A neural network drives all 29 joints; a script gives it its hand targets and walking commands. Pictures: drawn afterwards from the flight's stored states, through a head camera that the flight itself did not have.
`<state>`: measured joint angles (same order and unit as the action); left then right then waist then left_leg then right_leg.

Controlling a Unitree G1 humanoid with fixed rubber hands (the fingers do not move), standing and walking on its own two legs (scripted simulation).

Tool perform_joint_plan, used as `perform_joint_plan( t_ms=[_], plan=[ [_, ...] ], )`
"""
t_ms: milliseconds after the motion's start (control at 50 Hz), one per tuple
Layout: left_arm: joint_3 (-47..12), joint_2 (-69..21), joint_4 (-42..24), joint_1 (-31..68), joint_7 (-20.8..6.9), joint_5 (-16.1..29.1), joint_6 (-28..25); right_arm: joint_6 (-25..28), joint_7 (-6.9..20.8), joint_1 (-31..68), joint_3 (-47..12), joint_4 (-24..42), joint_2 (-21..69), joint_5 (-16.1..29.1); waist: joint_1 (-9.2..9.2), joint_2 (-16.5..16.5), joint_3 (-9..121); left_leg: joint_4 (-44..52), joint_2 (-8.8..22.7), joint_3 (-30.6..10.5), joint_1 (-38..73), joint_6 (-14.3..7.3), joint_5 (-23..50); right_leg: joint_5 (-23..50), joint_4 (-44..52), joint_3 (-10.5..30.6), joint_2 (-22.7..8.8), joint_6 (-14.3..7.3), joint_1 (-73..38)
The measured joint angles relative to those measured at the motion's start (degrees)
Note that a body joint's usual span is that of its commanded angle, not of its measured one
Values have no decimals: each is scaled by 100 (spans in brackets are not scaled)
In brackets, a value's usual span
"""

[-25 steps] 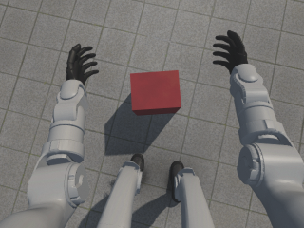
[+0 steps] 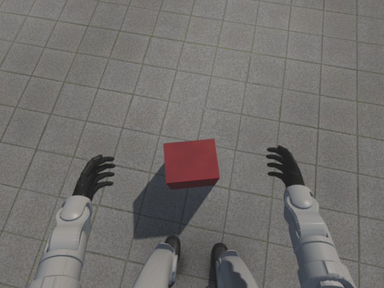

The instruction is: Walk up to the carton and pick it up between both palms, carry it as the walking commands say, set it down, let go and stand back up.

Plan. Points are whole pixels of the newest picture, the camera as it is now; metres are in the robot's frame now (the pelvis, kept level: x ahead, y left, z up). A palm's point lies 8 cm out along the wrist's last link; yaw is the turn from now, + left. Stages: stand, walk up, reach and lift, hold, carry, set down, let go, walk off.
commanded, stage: let go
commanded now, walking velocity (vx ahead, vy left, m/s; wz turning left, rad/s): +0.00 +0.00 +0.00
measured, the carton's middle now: (191, 166) +0.47 +0.04 -0.62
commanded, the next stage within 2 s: stand in 0.82 s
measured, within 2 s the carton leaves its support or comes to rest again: neither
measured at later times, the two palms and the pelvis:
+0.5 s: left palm (68, 249) +0.19 +0.22 -0.02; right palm (349, 258) +0.20 -0.25 -0.02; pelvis +0.04 -0.01 +0.05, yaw +1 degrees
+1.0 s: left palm (45, 257) +0.18 +0.27 -0.04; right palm (367, 277) +0.18 -0.28 -0.03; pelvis +0.04 -0.01 +0.04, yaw +1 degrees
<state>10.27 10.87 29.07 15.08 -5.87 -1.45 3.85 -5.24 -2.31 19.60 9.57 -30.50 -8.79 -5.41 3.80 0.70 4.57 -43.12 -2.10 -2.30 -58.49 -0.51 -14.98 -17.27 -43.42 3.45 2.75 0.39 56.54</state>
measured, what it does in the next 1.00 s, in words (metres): stands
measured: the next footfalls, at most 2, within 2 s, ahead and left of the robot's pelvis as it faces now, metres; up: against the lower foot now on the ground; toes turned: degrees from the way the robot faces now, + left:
none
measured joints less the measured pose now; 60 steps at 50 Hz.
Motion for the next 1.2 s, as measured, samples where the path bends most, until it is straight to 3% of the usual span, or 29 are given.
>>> perform_joint_plan(
  t_ms=[140, 320, 540, 720, 820, 920, 1200],
  plan=[
    [-392, -55, -34, -1171, 77, 109, -220, 271, 193, -1069, -182, -132, -42, 201, -58, -5, -73, 534, -20, -34, 1520, -13, -22, -21, 555, -16, -50, -31, -1539],
    [-711, -84, -469, -2634, 192, 123, -280, 434, 385, -2611, -457, 224, -136, 341, -151, 10, -445, 1314, 14, -80, 3425, 16, 25, 51, 1376, -40, -63, -96, -3464],
    [-830, 224, -540, -2828, 136, 175, 145, 23, 552, -3310, -695, 626, -361, 521, -330, -102, -871, 1721, 64, -55, 4851, 63, 14, 5, 1673, -31, -43, -178, -4826],
    [-846, 187, -554, -2721, 143, 35, 484, -256, 576, -3267, -734, 660, -333, 519, -377, -173, -1033, 1679, 53, -60, 5247, 60, -47, -71, 1620, -67, -61, -181, -5225],
    [-855, 152, -621, -2749, 309, 47, 795, -189, 480, -3299, -768, 588, -335, 596, -381, -135, -987, 1571, 26, -102, 5214, 37, -79, -87, 1588, -127, -88, -155, -5247],
    [-840, 444, 96, -2672, 606, -88, 234, 118, 210, -3201, -793, -255, -535, 297, -337, -164, -602, 1326, 57, -85, 4754, 35, -166, -111, 1460, -128, -56, -135, -4835],
    [-799, 901, 1312, -2608, 704, -93, -289, 470, 99, -2986, -713, -1302, -1018, 324, -370, -253, -517, 1485, 46, 44, 4739, -63, -165, -22, 1721, -16, -98, -44, -4835]
  ],
)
